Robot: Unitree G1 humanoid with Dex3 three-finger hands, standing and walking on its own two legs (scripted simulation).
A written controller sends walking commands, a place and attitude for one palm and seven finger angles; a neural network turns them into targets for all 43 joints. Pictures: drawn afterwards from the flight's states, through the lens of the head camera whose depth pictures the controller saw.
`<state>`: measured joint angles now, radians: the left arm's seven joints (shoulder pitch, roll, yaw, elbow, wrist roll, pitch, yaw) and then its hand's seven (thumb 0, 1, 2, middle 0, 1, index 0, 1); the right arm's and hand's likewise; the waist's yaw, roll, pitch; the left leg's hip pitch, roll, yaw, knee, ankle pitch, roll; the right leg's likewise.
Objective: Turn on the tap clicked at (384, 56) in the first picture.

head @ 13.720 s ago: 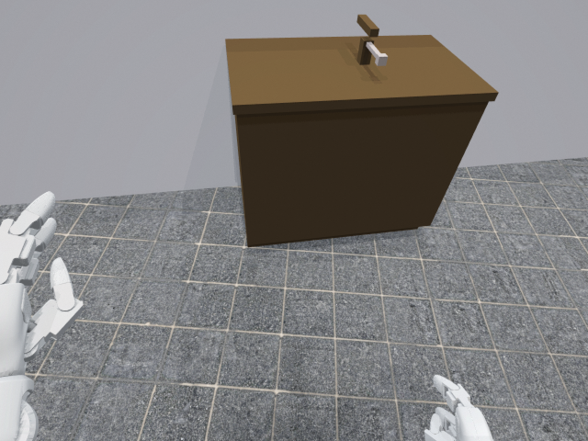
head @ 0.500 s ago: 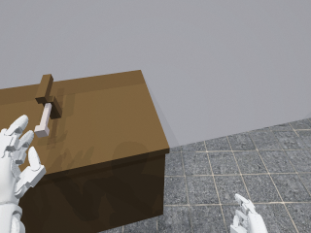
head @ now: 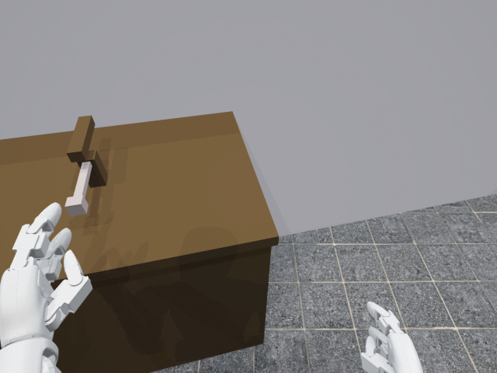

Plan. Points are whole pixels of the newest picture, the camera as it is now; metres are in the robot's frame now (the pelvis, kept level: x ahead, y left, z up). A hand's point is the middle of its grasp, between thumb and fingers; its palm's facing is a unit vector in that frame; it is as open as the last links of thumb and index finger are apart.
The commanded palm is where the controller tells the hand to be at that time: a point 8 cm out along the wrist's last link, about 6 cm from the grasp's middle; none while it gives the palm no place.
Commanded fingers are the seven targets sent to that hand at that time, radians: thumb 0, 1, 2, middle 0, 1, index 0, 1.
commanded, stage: turn the palm inward beside the body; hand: left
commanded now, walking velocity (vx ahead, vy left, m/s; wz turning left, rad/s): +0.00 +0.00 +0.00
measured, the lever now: (77, 205) +0.37 +0.38 +0.06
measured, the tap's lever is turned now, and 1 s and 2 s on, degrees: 0 0 0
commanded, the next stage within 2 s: reach beside the lever's end, fingers flat in 0.58 s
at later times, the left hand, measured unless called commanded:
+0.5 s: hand (103, 275) +0.19 +0.21 +0.14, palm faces +0.50 -0.86 -0.14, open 7.4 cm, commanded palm +0.14 +0.25 +0.15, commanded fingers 0.00 0.90 0.90 -0.20 -0.30 -0.20 -0.30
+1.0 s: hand (93, 269) +0.21 +0.24 +0.12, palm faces +0.53 -0.84 -0.15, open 7.4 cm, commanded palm +0.16 +0.28 +0.13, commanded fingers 0.00 0.90 0.90 -0.20 -0.30 -0.20 -0.30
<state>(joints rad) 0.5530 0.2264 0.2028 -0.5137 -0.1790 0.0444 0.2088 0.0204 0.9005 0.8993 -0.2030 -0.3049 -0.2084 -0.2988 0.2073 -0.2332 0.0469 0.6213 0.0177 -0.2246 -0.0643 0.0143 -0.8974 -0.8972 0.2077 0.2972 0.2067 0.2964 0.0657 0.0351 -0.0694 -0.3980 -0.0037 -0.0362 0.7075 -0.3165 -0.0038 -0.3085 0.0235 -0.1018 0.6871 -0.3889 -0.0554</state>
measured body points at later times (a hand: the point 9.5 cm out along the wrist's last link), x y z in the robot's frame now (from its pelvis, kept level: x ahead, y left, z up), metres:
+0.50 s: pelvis +0.01 -0.02 +0.00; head -0.01 -0.04 +0.45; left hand +0.16 +0.26 +0.15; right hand +0.21 -0.23 -0.07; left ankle +0.04 +0.12 -0.72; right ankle -0.01 -0.08 -0.72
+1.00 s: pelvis +0.01 -0.02 +0.00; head +0.00 -0.04 +0.45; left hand +0.17 +0.28 +0.13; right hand +0.20 -0.25 -0.08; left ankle +0.04 +0.12 -0.72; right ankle -0.01 -0.08 -0.72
